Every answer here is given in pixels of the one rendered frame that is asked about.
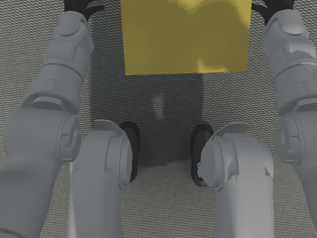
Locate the left robot forearm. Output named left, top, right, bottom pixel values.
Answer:
left=3, top=11, right=94, bottom=156

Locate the robot right hand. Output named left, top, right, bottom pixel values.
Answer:
left=251, top=0, right=295, bottom=25

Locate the right robot forearm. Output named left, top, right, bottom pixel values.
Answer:
left=261, top=9, right=317, bottom=117

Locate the left robot thigh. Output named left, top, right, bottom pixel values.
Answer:
left=66, top=130, right=133, bottom=238

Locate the robot left hand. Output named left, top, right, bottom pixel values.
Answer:
left=63, top=0, right=105, bottom=23

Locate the robot left upper arm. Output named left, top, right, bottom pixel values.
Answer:
left=0, top=107, right=82, bottom=238

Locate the robot right upper arm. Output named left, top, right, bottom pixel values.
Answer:
left=273, top=110, right=317, bottom=231

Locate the carton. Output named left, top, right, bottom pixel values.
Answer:
left=120, top=0, right=252, bottom=75

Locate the right robot foot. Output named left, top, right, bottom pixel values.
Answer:
left=190, top=124, right=214, bottom=187

